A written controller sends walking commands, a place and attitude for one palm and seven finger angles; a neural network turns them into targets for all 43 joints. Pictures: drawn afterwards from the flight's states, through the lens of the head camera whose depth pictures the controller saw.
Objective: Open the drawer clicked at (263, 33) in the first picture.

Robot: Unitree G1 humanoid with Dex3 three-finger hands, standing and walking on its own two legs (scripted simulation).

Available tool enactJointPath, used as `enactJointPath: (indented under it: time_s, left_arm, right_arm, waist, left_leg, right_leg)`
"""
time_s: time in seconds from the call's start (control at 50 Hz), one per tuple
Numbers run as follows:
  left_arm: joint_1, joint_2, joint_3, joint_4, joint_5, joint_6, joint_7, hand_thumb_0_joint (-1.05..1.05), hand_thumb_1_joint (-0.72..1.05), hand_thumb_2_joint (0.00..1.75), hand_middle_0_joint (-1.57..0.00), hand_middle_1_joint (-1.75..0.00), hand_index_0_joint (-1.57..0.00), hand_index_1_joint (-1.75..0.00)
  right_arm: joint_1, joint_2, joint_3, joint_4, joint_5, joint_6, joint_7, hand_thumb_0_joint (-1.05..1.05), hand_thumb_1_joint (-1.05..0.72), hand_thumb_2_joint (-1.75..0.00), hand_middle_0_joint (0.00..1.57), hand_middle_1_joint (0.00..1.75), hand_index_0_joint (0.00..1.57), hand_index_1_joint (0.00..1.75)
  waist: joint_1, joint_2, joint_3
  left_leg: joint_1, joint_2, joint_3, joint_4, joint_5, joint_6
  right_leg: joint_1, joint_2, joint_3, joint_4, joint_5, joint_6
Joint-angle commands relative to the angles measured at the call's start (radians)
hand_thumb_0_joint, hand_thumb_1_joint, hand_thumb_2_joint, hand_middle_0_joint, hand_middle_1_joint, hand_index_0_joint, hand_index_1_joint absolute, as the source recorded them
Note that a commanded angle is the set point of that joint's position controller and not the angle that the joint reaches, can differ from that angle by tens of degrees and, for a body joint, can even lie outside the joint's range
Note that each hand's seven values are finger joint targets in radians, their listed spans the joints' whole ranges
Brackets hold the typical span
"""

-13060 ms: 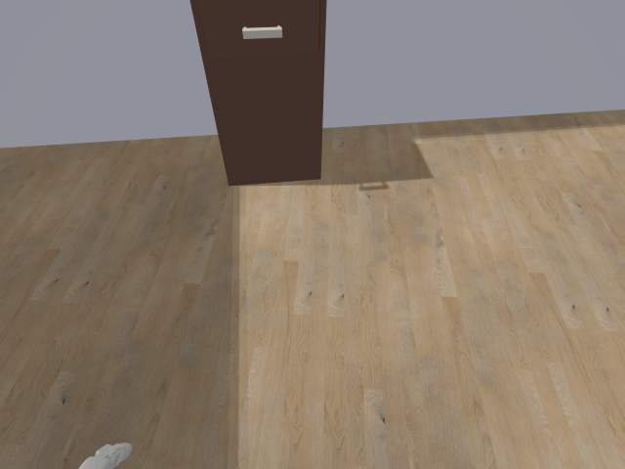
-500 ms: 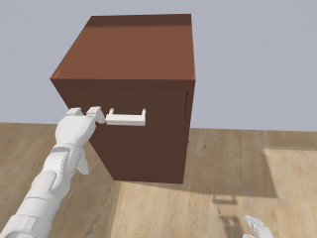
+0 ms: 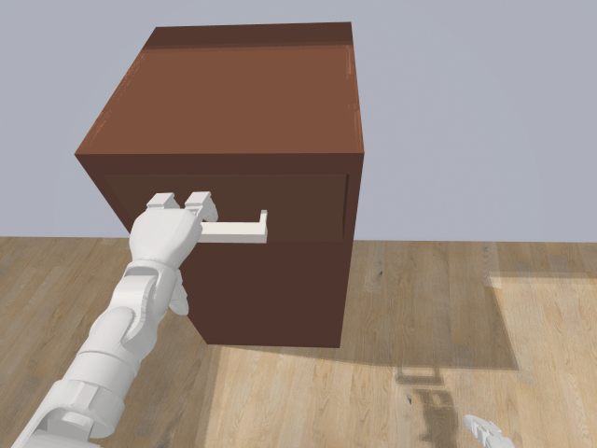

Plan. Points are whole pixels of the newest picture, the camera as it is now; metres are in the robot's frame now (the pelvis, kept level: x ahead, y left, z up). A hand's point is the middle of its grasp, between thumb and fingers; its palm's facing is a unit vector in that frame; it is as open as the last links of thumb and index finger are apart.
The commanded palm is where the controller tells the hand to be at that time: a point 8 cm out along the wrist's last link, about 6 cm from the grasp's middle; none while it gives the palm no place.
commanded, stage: move the hooked fingers above the handle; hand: left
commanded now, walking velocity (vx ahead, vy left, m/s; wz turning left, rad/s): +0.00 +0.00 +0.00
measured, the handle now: (230, 223) +0.48 +0.17 -0.04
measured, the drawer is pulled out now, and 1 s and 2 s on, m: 0.00 0.00 0.00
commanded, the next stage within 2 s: none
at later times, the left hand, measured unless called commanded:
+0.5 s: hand (220, 234) +0.42 +0.16 +0.02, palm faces -0.01 -0.05 -1.00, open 13.8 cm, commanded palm +0.40 +0.18 +0.08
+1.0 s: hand (219, 233) +0.42 +0.16 +0.02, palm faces +0.03 -0.03 -1.00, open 13.8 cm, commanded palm +0.39 +0.18 +0.08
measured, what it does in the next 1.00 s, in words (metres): stands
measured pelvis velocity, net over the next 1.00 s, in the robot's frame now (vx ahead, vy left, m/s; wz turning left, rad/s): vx -0.01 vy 0.00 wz -0.02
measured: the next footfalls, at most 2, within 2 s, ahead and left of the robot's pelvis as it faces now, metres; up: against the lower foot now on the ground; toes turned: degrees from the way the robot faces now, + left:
none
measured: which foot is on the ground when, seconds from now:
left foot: down 0.00-1.00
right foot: down 0.00-1.00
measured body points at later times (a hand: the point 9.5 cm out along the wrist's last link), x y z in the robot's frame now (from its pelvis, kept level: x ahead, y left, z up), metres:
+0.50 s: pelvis -0.01 +0.01 -0.01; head +0.05 -0.01 +0.44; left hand +0.41 +0.16 +0.07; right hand +0.08 -0.24 -0.15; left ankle -0.02 +0.08 -0.72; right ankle -0.02 -0.09 -0.72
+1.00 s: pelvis -0.01 +0.00 +0.00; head +0.04 -0.02 +0.44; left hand +0.41 +0.16 +0.08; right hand +0.09 -0.26 -0.14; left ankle -0.02 +0.08 -0.72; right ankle -0.02 -0.09 -0.72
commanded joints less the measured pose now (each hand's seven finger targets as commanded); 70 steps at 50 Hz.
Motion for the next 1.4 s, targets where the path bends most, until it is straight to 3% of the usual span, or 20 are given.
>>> enactJointPath:
  time_s: [0.0, 0.06, 0.14, 0.18, 0.34, 0.48, 0.52, 0.56, 0.72, 0.8, 0.84, 0.88, 0.94, 1.06, 1.1, 1.14, 1.22, 1.26, 1.32, 1.38]
  left_arm:
    - [-0.393, 0.156, 0.084, -0.156, 0.02, 0.022, 0.076, 0.0, -0.5, 0.3, -0.3, -1.2, -0.3, -1.2]
    - [-0.437, 0.147, 0.071, -0.087, 0.034, 0.061, 0.092, 0.0, -0.5, 0.3, -0.3, -1.2, -0.3, -1.2]
    - [-0.479, 0.143, 0.063, -0.069, 0.038, 0.089, 0.096, 0.0, -0.5, 0.3, -0.3, -1.2, -0.3, -1.2]
    - [-0.511, 0.07, 0.005, -0.039, 0.031, 0.098, 0.093, 0.0, -0.5, 0.3, -0.3, -1.2, -0.3, -1.2]
    - [-0.66, 0.034, -0.024, 0.079, 0.045, 0.072, 0.112, 0.0, -0.5, 0.3, -0.3, -1.2, -0.3, -1.2]
    - [-0.74, 0.088, 0.041, 0.224, 0.062, 0.089, 0.186, 0.0, -0.5, 0.3, -0.3, -1.2, -0.3, -1.2]
    - [-0.719, 0.165, 0.106, 0.265, 0.063, 0.107, 0.196, 0.0, -0.5, 0.3, -0.3, -1.2, -0.3, -1.2]
    - [-0.692, 0.151, 0.096, 0.249, 0.057, 0.115, 0.194, 0.0, -0.5, 0.3, -0.3, -1.2, -0.3, -1.2]
    - [-0.635, 0.025, -0.013, 0.165, 0.016, 0.086, 0.117, 0.0, -0.5, 0.3, -0.3, -1.2, -0.3, -1.2]
    - [-0.655, 0.059, 0.009, 0.118, 0.038, 0.041, 0.133, 0.0, -0.5, 0.3, -0.3, -1.2, -0.3, -1.2]
    - [-0.69, 0.142, 0.074, 0.1, 0.06, 0.028, 0.165, 0.0, -0.5, 0.3, -0.3, -1.2, -0.3, -1.2]
    - [-0.691, 0.113, 0.058, 0.123, 0.068, 0.042, 0.195, 0.0, -0.5, 0.3, -0.3, -1.2, -0.3, -1.2]
    - [-0.7, 0.192, 0.121, 0.16, 0.075, 0.079, 0.225, 0.0, -0.5, 0.3, -0.3, -1.2, -0.3, -1.2]
    - [-0.642, 0.064, 0.0, 0.27, 0.026, 0.164, 0.135, 0.0, -0.5, 0.3, -0.3, -1.2, -0.3, -1.2]
    - [-0.668, -0.021, -0.078, 0.249, 0.006, 0.15, 0.083, 0.0, -0.5, 0.3, -0.3, -1.2, -0.3, -1.2]
    - [-0.694, -0.043, -0.107, 0.206, 0.0, 0.101, 0.04, 0.0, -0.5, 0.3, -0.3, -1.2, -0.3, -1.2]
    - [-0.778, 0.037, -0.046, 0.091, 0.025, -0.019, 0.059, 0.0, -0.5, 0.3, -0.3, -1.2, -0.3, -1.2]
    - [-0.758, 0.127, 0.052, 0.056, 0.055, -0.058, 0.122, 0.0, -0.5, 0.3, -0.3, -1.2, -0.3, -1.2]
    - [-0.731, 0.244, 0.184, 0.105, 0.087, -0.025, 0.231, 0.0, -0.5, 0.3, -0.3, -1.2, -0.3, -1.2]
    - [-0.648, 0.183, 0.145, 0.216, 0.086, 0.1, 0.287, 0.0, -0.5, 0.3, -0.3, -1.2, -0.3, -1.2]
  right_arm:
    - [-0.009, -0.113, -0.042, -0.104, 0.0, -0.028, -0.001, 0.0, -0.9, -0.9, 0.2, 0.3, 0.2, 0.3]
    - [-0.005, -0.116, -0.037, -0.101, 0.001, -0.019, 0.002, 0.0, -0.9, -0.9, 0.2, 0.3, 0.2, 0.3]
    - [0.01, -0.119, -0.04, -0.1, -0.001, -0.011, 0.002, 0.0, -0.9, -0.9, 0.2, 0.3, 0.2, 0.3]
    - [0.012, -0.112, -0.042, -0.098, 0.0, -0.009, 0.003, 0.0, -0.9, -0.9, 0.2, 0.3, 0.2, 0.3]
    - [0.061, -0.113, -0.046, -0.073, -0.004, -0.009, 0.002, 0.0, -0.9, -0.9, 0.2, 0.3, 0.2, 0.3]
    - [0.096, -0.118, -0.046, -0.05, -0.012, -0.017, 0.003, 0.0, -0.9, -0.9, 0.2, 0.3, 0.2, 0.3]
    - [0.095, -0.126, -0.042, -0.053, -0.014, -0.014, -0.002, 0.0, -0.9, -0.9, 0.2, 0.3, 0.2, 0.3]
    - [0.095, -0.12, -0.044, -0.063, -0.011, -0.013, -0.001, 0.0, -0.9, -0.9, 0.2, 0.3, 0.2, 0.3]
    - [0.107, -0.126, -0.06, -0.072, -0.002, -0.019, 0.007, 0.0, -0.9, -0.9, 0.2, 0.3, 0.2, 0.3]
    - [0.098, -0.12, -0.058, -0.061, -0.003, -0.022, 0.005, 0.0, -0.9, -0.9, 0.2, 0.3, 0.2, 0.3]
    - [0.094, -0.12, -0.053, -0.059, -0.006, -0.022, 0.002, 0.0, -0.9, -0.9, 0.2, 0.3, 0.2, 0.3]
    - [0.078, -0.111, -0.047, -0.06, -0.008, -0.022, 0.003, 0.0, -0.9, -0.9, 0.2, 0.3, 0.2, 0.3]
    - [0.065, -0.114, -0.042, -0.056, -0.009, -0.023, -0.003, 0.0, -0.9, -0.9, 0.2, 0.3, 0.2, 0.3]
    - [0.056, -0.121, -0.041, -0.069, 0.01, -0.013, -0.009, 0.0, -0.9, -0.9, 0.2, 0.3, 0.2, 0.3]
    - [0.055, -0.122, -0.043, -0.075, 0.01, -0.014, -0.013, 0.0, -0.9, -0.9, 0.2, 0.3, 0.2, 0.3]
    - [0.065, -0.123, -0.044, -0.08, 0.007, -0.017, -0.017, 0.0, -0.9, -0.9, 0.2, 0.3, 0.2, 0.3]
    - [0.079, -0.112, -0.046, -0.076, -0.008, -0.028, -0.023, 0.0, -0.9, -0.9, 0.2, 0.3, 0.2, 0.3]
    - [0.089, -0.103, -0.049, -0.071, -0.014, -0.031, -0.018, 0.0, -0.9, -0.9, 0.2, 0.3, 0.2, 0.3]
    - [0.083, -0.1, -0.042, -0.056, -0.027, -0.029, -0.013, 0.0, -0.9, -0.9, 0.2, 0.3, 0.2, 0.3]
    - [0.045, -0.096, -0.032, -0.06, -0.024, -0.018, 0.001, 0.0, -0.9, -0.9, 0.2, 0.3, 0.2, 0.3]
  waist:
    - [-0.019, -0.055, -0.326]
    - [-0.021, -0.059, -0.308]
    - [-0.021, -0.055, -0.382]
    - [-0.042, -0.06, -0.354]
    - [-0.067, -0.042, -0.343]
    - [-0.067, -0.061, -0.368]
    - [-0.049, -0.082, -0.393]
    - [-0.039, -0.058, -0.433]
    - [-0.077, -0.101, -0.407]
    - [-0.074, -0.067, -0.351]
    - [-0.057, -0.031, -0.36]
    - [-0.056, -0.028, -0.345]
    - [-0.044, -0.044, -0.372]
    - [-0.075, -0.136, -0.35]
    - [-0.104, -0.149, -0.323]
    - [-0.115, -0.136, -0.328]
    - [-0.102, -0.048, -0.367]
    - [-0.059, 0.019, -0.426]
    - [-0.029, -0.015, -0.433]
    - [-0.026, -0.049, -0.382]
  left_leg:
    - [0.16, 0.027, -0.039, -0.018, 0.473, -0.037]
    - [0.142, 0.028, -0.039, -0.024, 0.452, -0.043]
    - [0.173, 0.033, -0.044, -0.015, 0.497, -0.046]
    - [0.179, 0.038, -0.045, -0.012, 0.489, -0.044]
    - [0.179, 0.045, -0.064, -0.005, 0.442, -0.049]
    - [0.102, 0.038, -0.044, 0.002, 0.375, -0.038]
    - [0.067, 0.033, -0.036, -0.005, 0.364, -0.034]
    - [0.074, 0.033, -0.024, -0.007, 0.394, -0.032]
    - [0.138, 0.045, -0.026, -0.008, 0.455, -0.02]
    - [0.139, 0.042, -0.03, -0.013, 0.432, -0.02]
    - [0.12, 0.036, -0.028, -0.017, 0.407, -0.023]
    - [0.105, 0.032, -0.024, -0.022, 0.381, -0.027]
    - [0.08, 0.027, -0.013, -0.027, 0.356, -0.024]
    - [0.063, 0.022, 0.005, -0.04, 0.325, -0.015]
    - [0.089, 0.023, 0.001, -0.034, 0.318, -0.008]
    - [0.117, 0.024, -0.012, -0.023, 0.329, -0.006]
    - [0.146, 0.02, -0.033, 0.007, 0.354, -0.01]
    - [0.158, 0.022, -0.038, 0.022, 0.421, -0.022]
    - [0.072, 0.02, -0.032, 0.033, 0.441, -0.032]
    - [0.005, 0.015, 0.002, 0.014, 0.402, -0.035]
  right_leg:
    - [0.114, 0.0, 0.027, -0.019, 0.376, -0.01]
    - [0.098, 0.003, 0.02, -0.017, 0.346, -0.014]
    - [0.116, 0.003, 0.021, -0.01, 0.364, -0.013]
    - [0.083, 0.004, 0.015, -0.016, 0.348, -0.011]
    - [0.005, 0.009, 0.005, -0.009, 0.27, -0.016]
    - [0.018, 0.013, 0.011, 0.006, 0.265, -0.019]
    - [0.071, 0.012, 0.02, 0.005, 0.283, -0.019]
    - [0.107, 0.008, 0.027, 0.006, 0.326, -0.016]
    - [0.113, 0.006, 0.035, -0.033, 0.375, -0.005]
    - [0.079, 0.006, 0.033, -0.033, 0.349, -0.01]
    - [0.088, 0.004, 0.039, -0.023, 0.333, -0.016]
    - [0.08, 0.006, 0.032, -0.022, 0.312, -0.018]
    - [0.117, 0.005, 0.04, -0.022, 0.31, -0.017]
    - [0.163, -0.003, 0.045, -0.056, 0.351, 0.001]
    - [0.137, -0.007, 0.045, -0.071, 0.357, 0.006]
    - [0.11, -0.008, 0.042, -0.064, 0.348, 0.004]
    - [0.068, -0.008, 0.047, -0.034, 0.332, -0.006]
    - [0.064, -0.003, 0.045, 0.003, 0.353, -0.016]
    - [0.088, 0.005, 0.037, 0.036, 0.375, -0.021]
    - [0.117, 0.005, 0.033, 0.023, 0.392, -0.016]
